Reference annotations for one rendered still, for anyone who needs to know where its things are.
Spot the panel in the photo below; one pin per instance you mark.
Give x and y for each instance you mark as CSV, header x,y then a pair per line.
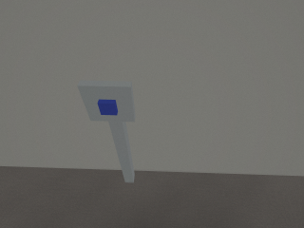
x,y
121,91

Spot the button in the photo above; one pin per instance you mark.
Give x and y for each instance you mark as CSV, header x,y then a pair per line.
x,y
108,107

